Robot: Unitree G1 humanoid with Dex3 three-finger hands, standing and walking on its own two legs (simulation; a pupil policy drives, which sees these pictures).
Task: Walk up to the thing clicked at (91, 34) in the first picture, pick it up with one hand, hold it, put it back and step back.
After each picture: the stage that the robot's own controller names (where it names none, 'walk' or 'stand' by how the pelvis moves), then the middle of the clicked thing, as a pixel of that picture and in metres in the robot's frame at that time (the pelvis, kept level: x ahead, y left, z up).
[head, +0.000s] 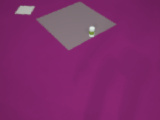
stand; (91, 31) +1.57 -0.11 -0.72
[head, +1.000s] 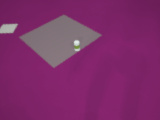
walk; (76, 45) +1.42 +0.19 -0.71
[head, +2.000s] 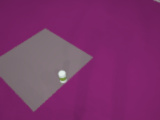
walk; (62, 76) +0.87 +0.26 -0.71
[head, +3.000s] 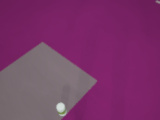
walk; (61, 109) +0.52 +0.24 -0.71
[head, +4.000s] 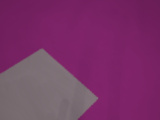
stand; out of the picture +0.36 +0.19 -0.70
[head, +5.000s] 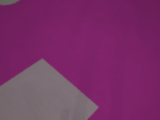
stand; out of the picture +0.34 +0.20 -0.72
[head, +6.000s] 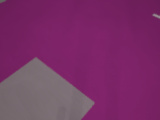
stand; out of the picture +0.34 +0.22 -0.72
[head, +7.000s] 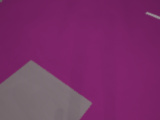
stand; out of the picture +0.33 +0.23 -0.72
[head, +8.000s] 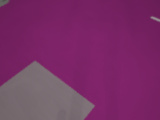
stand; out of the picture +0.33 +0.22 -0.72
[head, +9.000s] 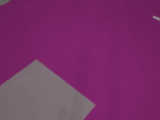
stand; out of the picture +0.33 +0.21 -0.72
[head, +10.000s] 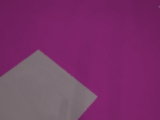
go down; out of the picture +0.34 +0.20 -0.72
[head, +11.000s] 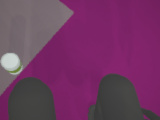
go down; (12, 64) +0.41 +0.25 -0.29
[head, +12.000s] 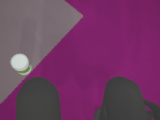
close in; (22, 65) +0.41 +0.26 -0.29
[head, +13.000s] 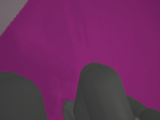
close in; out of the picture +0.38 +0.28 -0.21
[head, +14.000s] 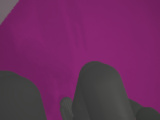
close; out of the picture +0.38 +0.29 -0.22
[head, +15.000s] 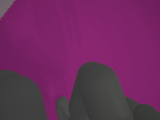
lift; out of the picture +0.36 +0.27 -0.23
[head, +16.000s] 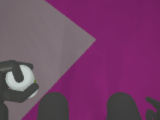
lift; (24, 83) +0.32 +0.21 -0.02
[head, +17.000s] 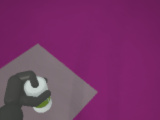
hold; (39, 95) +0.31 +0.17 +0.00
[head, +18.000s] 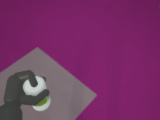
hold; (38, 94) +0.32 +0.18 -0.01
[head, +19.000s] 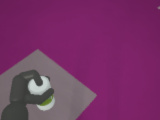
hold; (42, 93) +0.32 +0.16 -0.01
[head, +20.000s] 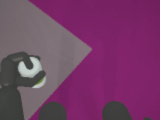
crouch; (33, 73) +0.38 +0.19 -0.08
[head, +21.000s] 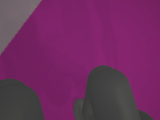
lower; out of the picture +0.39 +0.26 -0.20
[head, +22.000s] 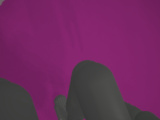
lower; out of the picture +0.40 +0.30 -0.22
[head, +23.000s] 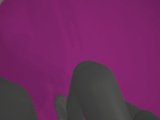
lower; out of the picture +0.40 +0.30 -0.22
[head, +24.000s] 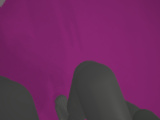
lower; out of the picture +0.40 +0.30 -0.22
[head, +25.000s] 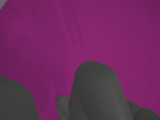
rest; out of the picture +0.39 +0.30 -0.22
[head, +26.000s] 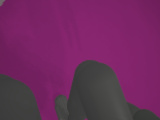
withdraw; out of the picture +0.38 +0.28 -0.22
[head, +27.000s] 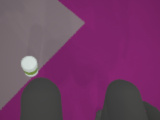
walk; (30, 66) +0.42 +0.24 -0.31
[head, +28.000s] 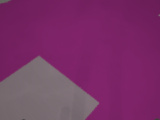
stand; out of the picture +0.35 +0.18 -0.65
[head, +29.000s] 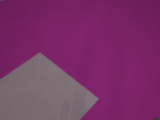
stand; out of the picture +0.37 +0.20 -0.66
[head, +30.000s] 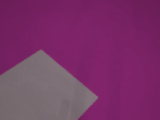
stand; out of the picture +0.37 +0.19 -0.68
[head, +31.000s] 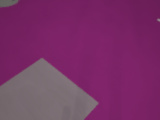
walk; out of the picture +0.38 +0.19 -0.72
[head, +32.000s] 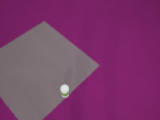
walk; (64, 91) +0.56 +0.14 -0.71
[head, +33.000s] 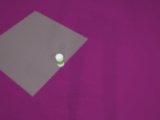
walk; (60, 60) +0.90 +0.25 -0.69
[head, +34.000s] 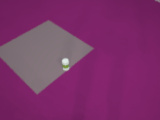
stand; (65, 64) +1.02 +0.20 -0.71
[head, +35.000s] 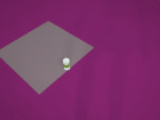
stand; (66, 64) +1.04 +0.19 -0.72
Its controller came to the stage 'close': yes
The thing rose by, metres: 0.71
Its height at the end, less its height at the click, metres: +0.00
